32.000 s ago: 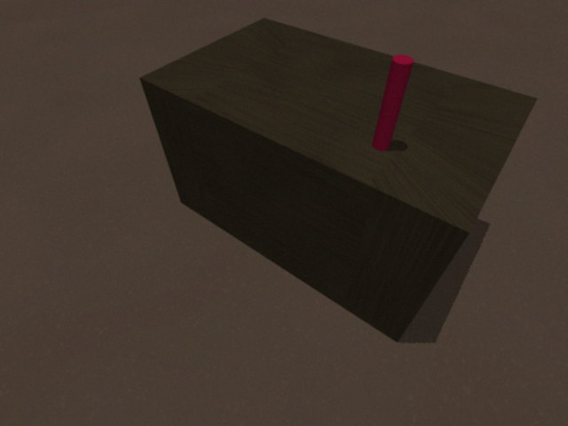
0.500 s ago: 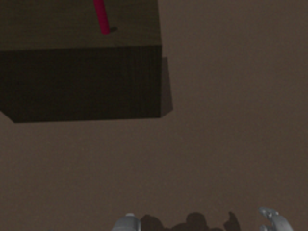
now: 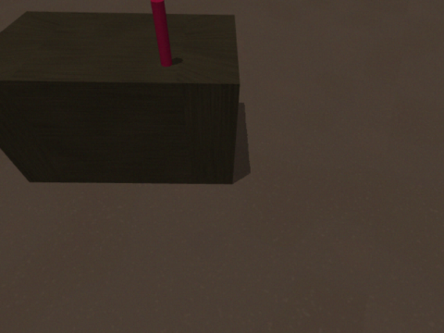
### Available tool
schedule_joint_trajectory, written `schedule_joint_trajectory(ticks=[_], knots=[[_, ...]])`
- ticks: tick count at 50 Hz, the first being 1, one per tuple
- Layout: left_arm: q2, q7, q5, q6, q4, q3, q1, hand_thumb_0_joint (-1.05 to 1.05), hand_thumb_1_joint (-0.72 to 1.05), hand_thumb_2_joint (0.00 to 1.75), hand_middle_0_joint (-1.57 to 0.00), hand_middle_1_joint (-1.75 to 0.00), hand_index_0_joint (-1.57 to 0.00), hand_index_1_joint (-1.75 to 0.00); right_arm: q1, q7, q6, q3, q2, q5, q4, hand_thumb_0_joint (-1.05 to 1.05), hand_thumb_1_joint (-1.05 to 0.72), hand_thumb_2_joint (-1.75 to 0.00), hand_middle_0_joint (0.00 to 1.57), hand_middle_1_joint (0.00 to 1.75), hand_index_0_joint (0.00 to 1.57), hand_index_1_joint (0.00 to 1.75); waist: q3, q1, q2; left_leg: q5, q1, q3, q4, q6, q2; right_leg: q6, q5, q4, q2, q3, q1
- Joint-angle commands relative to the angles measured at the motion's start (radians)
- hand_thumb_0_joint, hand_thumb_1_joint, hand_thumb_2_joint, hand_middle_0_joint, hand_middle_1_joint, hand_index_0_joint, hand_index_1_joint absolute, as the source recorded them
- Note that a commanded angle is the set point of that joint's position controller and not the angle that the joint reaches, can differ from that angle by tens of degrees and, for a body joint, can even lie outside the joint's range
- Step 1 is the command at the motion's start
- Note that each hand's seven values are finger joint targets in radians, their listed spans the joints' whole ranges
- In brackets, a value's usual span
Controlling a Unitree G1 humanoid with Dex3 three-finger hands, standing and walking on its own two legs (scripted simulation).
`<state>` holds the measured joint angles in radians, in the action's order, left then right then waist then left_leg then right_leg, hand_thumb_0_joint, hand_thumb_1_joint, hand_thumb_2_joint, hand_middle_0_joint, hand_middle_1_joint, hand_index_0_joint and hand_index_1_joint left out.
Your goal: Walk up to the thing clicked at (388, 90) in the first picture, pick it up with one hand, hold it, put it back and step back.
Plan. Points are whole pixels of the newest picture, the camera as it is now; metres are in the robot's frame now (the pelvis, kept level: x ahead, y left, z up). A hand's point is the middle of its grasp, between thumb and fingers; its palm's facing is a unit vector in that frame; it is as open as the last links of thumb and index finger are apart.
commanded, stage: step back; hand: left
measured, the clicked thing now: (162, 34) +1.15 +0.23 +0.01
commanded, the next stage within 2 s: stand in 0.64 s
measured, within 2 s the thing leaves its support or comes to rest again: neither
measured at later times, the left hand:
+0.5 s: hand out of the picture +0.13 +0.28 -0.15, palm faces +0.03 -0.94 -0.35, open 7.4 cm
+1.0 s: hand out of the picture +0.12 +0.26 -0.14, palm faces +0.00 -0.94 -0.34, open 7.4 cm
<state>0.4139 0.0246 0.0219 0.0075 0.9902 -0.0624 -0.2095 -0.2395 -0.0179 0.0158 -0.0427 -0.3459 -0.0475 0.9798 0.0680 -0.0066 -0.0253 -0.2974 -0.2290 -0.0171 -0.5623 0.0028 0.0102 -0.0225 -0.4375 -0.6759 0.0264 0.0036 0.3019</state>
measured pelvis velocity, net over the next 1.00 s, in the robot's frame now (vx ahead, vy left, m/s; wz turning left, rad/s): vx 0.04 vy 0.01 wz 0.02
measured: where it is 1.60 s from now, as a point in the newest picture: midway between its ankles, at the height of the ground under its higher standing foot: outside the picture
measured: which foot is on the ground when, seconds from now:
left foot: down 0.00-1.00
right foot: down 0.00-1.00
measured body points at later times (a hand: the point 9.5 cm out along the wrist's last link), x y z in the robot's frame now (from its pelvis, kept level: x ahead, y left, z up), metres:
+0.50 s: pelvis +0.05 +0.01 +0.00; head +0.07 +0.02 +0.45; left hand +0.12 +0.32 -0.13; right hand +0.17 -0.28 -0.12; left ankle +0.06 +0.13 -0.73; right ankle +0.03 -0.12 -0.73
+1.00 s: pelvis +0.04 +0.01 +0.02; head +0.05 +0.01 +0.47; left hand +0.12 +0.31 -0.12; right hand +0.14 -0.28 -0.11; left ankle +0.06 +0.13 -0.73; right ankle +0.03 -0.12 -0.73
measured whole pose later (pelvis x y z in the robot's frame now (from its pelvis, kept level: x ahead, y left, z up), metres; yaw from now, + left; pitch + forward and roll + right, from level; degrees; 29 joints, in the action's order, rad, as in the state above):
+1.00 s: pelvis +0.04 +0.01 +0.02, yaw +1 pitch -3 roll +0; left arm 0.34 0.01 0.01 -0.01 1.14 -0.01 -0.09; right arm -0.07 -0.01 0.01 -0.01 -0.34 -0.01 1.13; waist 0.07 0.00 0.00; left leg -0.15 -0.14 0.02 -0.34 0.00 -0.01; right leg 0.03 -0.20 -0.32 0.03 -0.01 0.07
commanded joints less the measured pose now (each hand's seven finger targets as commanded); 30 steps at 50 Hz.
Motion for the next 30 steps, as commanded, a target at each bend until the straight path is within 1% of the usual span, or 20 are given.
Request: schedule_joint_trajectory(ticks=[1, 2, 3, 4, 5, 7, 9, 10, 11, 12, 13, 14, 15, 16, 17, 18, 20, 21, 25, 30], knots=[[0.164, -0.026, 0.017, -0.053, -0.036, -0.049, -0.015, 0.00, 0.90, 0.90, -0.20, -0.30, -0.20, -0.30, 0.101, 0.015, 0.002, -0.052, -0.222, 0.022, -0.093, 0.00, -0.90, -0.90, 0.20, 0.30, 0.20, 0.30, -0.044, 0.063, 0.098, -0.142, -0.223, -0.147, 0.077, 0.079, -0.127, -0.013, 0.150, 0.264, -0.039, -0.014, -0.295], [0.222, -0.033, 0.026, -0.059, -0.035, -0.063, -0.044, 0.00, 0.90, 0.90, -0.20, -0.30, -0.20, -0.30, 0.116, 0.016, 0.004, -0.040, -0.172, 0.029, -0.109, 0.00, -0.90, -0.90, 0.20, 0.30, 0.20, 0.30, -0.050, 0.088, -0.068, -0.207, -0.354, -0.101, -0.084, 0.029, -0.027, -0.075, -0.032, 0.346, 0.121, 0.279, -0.321], [0.294, -0.031, 0.025, -0.062, -0.034, -0.077, -0.038, 0.00, 0.90, 0.90, -0.20, -0.30, -0.20, -0.30, 0.117, 0.024, 0.001, -0.043, -0.181, 0.024, -0.099, 0.00, -0.90, -0.90, 0.20, 0.30, 0.20, 0.30, -0.016, 0.097, -0.164, -0.277, -0.338, -0.062, -0.274, 0.013, 0.042, -0.163, -0.289, 0.469, 0.304, 0.497, -0.201], [0.298, -0.030, 0.025, -0.066, -0.069, -0.080, 0.023, 0.00, 0.90, 0.90, -0.20, -0.30, -0.20, -0.30, 0.079, 0.030, 0.003, -0.055, -0.224, 0.017, -0.083, 0.00, -0.90, -0.90, 0.20, 0.30, 0.20, 0.30, 0.024, 0.068, -0.115, -0.277, -0.325, -0.097, -0.349, 0.004, -0.007, -0.225, -0.224, 0.459, 0.375, 0.547, -0.147], [0.267, -0.033, 0.013, -0.069, -0.079, -0.075, 0.046, 0.00, 0.90, 0.90, -0.20, -0.30, -0.20, -0.30, 0.047, 0.028, 0.008, -0.057, -0.237, 0.021, -0.070, 0.00, -0.90, -0.90, 0.20, 0.30, 0.20, 0.30, 0.036, 0.050, -0.056, -0.237, -0.321, -0.116, -0.358, 0.006, -0.025, -0.222, -0.094, 0.423, 0.348, 0.481, -0.145], [0.220, -0.038, 0.011, -0.076, -0.078, -0.059, 0.062, 0.00, 0.90, 0.90, -0.20, -0.30, -0.20, -0.30, 0.043, 0.026, 0.015, -0.050, -0.209, 0.026, -0.047, 0.00, -0.90, -0.90, 0.20, 0.30, 0.20, 0.30, 0.010, 0.040, -0.065, -0.190, -0.270, -0.108, -0.284, 0.005, -0.046, -0.174, 0.171, 0.364, 0.271, 0.318, -0.156], [0.219, -0.033, 0.011, -0.075, -0.082, -0.051, 0.084, 0.00, 0.90, 0.90, -0.20, -0.30, -0.20, -0.30, 0.027, 0.019, 0.023, -0.045, -0.193, 0.022, -0.035, 0.00, -0.90, -0.90, 0.20, 0.30, 0.20, 0.30, -0.039, 0.032, -0.123, -0.159, -0.153, -0.027, -0.151, -0.002, -0.046, -0.156, 0.383, 0.308, 0.243, 0.212, -0.132], [0.213, -0.031, 0.008, -0.071, -0.086, -0.046, 0.104, 0.00, 0.90, 0.90, -0.20, -0.30, -0.20, -0.30, 0.020, 0.017, 0.025, -0.046, -0.185, 0.020, -0.028, 0.00, -0.90, -0.90, 0.20, 0.30, 0.20, 0.30, -0.055, 0.016, -0.126, -0.117, -0.093, 0.014, -0.074, 0.000, -0.029, -0.145, 0.467, 0.270, 0.223, 0.155, -0.117], [0.209, -0.030, 0.003, -0.066, -0.086, -0.038, 0.107, 0.00, 0.90, 0.90, -0.20, -0.30, -0.20, -0.30, 0.019, 0.018, 0.026, -0.050, -0.179, 0.018, -0.020, 0.00, -0.90, -0.90, 0.20, 0.30, 0.20, 0.30, -0.063, 0.007, -0.114, -0.037, -0.020, 0.044, 0.004, 0.001, -0.011, -0.124, 0.497, 0.228, 0.197, 0.116, -0.079], [0.202, -0.030, -0.001, -0.057, -0.089, -0.032, 0.115, 0.00, 0.90, 0.90, -0.20, -0.30, -0.20, -0.30, 0.004, 0.021, 0.029, -0.052, -0.171, 0.015, -0.010, 0.00, -0.90, -0.90, 0.20, 0.30, 0.20, 0.30, -0.071, -0.011, -0.108, 0.096, 0.039, 0.057, 0.126, 0.006, 0.002, -0.096, 0.554, 0.163, 0.171, 0.085, -0.072], [0.169, -0.031, -0.006, -0.053, -0.096, -0.016, 0.101, 0.00, 0.90, 0.90, -0.20, -0.30, -0.20, -0.30, 0.003, 0.027, 0.032, -0.058, -0.196, 0.014, -0.005, 0.00, -0.90, -0.90, 0.20, 0.30, 0.20, 0.30, -0.103, -0.010, -0.051, 0.246, 0.111, -0.008, 0.142, 0.023, -0.042, -0.052, 0.591, 0.090, 0.137, 0.058, -0.047], [0.134, -0.031, -0.014, -0.051, -0.103, -0.002, 0.083, 0.00, 0.90, 0.90, -0.20, -0.30, -0.20, -0.30, 0.012, 0.033, 0.035, -0.065, -0.244, 0.008, -0.015, 0.00, -0.90, -0.90, 0.20, 0.30, 0.20, 0.30, -0.156, -0.002, 0.069, 0.386, 0.169, -0.170, 0.156, 0.068, -0.174, -0.007, 0.495, -0.002, 0.069, 0.014, 0.005], [0.121, -0.034, -0.029, -0.036, -0.085, 0.000, 0.072, 0.00, 0.90, 0.90, -0.20, -0.30, -0.20, -0.30, 0.094, 0.032, 0.036, -0.059, -0.277, 0.020, -0.037, 0.00, -0.90, -0.90, 0.20, 0.30, 0.20, 0.30, -0.156, 0.031, 0.111, 0.302, 0.071, -0.294, 0.176, 0.154, -0.289, 0.019, 0.163, 0.006, -0.006, -0.013, -0.015], [0.147, -0.037, -0.023, -0.032, -0.067, -0.009, 0.083, 0.00, 0.90, 0.90, -0.20, -0.30, -0.20, -0.30, 0.123, 0.028, 0.030, -0.061, -0.292, 0.029, -0.035, 0.00, -0.90, -0.90, 0.20, 0.30, 0.20, 0.30, -0.137, 0.028, 0.120, 0.285, -0.012, -0.284, 0.168, 0.192, -0.306, 0.010, 0.019, 0.046, 0.001, 0.004, -0.109], [0.141, -0.038, -0.014, -0.037, -0.061, -0.002, 0.086, 0.00, 0.90, 0.90, -0.20, -0.30, -0.20, -0.30, 0.155, 0.026, 0.025, -0.053, -0.273, 0.023, -0.027, 0.00, -0.90, -0.90, 0.20, 0.30, 0.20, 0.30, -0.118, 0.041, 0.108, 0.294, -0.018, -0.229, 0.155, 0.157, -0.270, 0.003, 0.067, 0.134, 0.010, 0.012, -0.124], [0.144, -0.038, -0.010, -0.042, -0.045, -0.002, 0.069, 0.00, 0.90, 0.90, -0.20, -0.30, -0.20, -0.30, 0.184, 0.026, 0.022, -0.042, -0.251, 0.026, -0.029, 0.00, -0.90, -0.90, 0.20, 0.30, 0.20, 0.30, -0.129, 0.055, 0.108, 0.344, -0.003, -0.162, 0.112, 0.108, -0.221, -0.003, 0.208, 0.186, 0.037, 0.027, -0.159], [0.187, -0.040, -0.012, -0.052, -0.024, -0.015, 0.065, 0.00, 0.90, 0.90, -0.20, -0.30, -0.20, -0.30, 0.185, 0.029, 0.019, -0.031, -0.213, 0.034, -0.022, 0.00, -0.90, -0.90, 0.20, 0.30, 0.20, 0.30, -0.126, 0.036, 0.090, 0.343, -0.028, -0.074, 0.062, 0.041, -0.130, -0.018, 0.412, 0.219, 0.083, 0.089, -0.198], [0.197, -0.040, -0.013, -0.054, -0.023, -0.018, 0.085, 0.00, 0.90, 0.90, -0.20, -0.30, -0.20, -0.30, 0.167, 0.029, 0.018, -0.028, -0.207, 0.034, -0.007, 0.00, -0.90, -0.90, 0.20, 0.30, 0.20, 0.30, -0.139, 0.023, 0.069, 0.369, 0.011, -0.055, 0.058, 0.029, -0.118, -0.025, 0.467, 0.213, 0.103, 0.103, -0.193], [0.172, -0.045, -0.014, -0.050, -0.009, -0.006, 0.113, 0.00, 0.90, 0.90, -0.20, -0.30, -0.20, -0.30, 0.194, 0.027, 0.014, -0.032, -0.214, 0.035, 0.020, 0.00, -0.90, -0.90, 0.20, 0.30, 0.20, 0.30, -0.163, 0.021, 0.053, 0.453, 0.091, -0.055, 0.077, 0.047, -0.139, -0.012, 0.518, 0.219, 0.087, 0.064, -0.177], [0.161, -0.044, -0.012, -0.044, 0.009, -0.002, 0.138, 0.00, 0.90, 0.90, -0.20, -0.30, -0.20, -0.30, 0.233, 0.028, 0.011, -0.031, -0.207, 0.034, 0.040, 0.00, -0.90, -0.90, 0.20, 0.30, 0.20, 0.30, -0.148, 0.021, 0.050, 0.418, 0.091, -0.055, 0.133, 0.043, -0.149, -0.006, 0.470, 0.243, 0.082, 0.055, -0.190]])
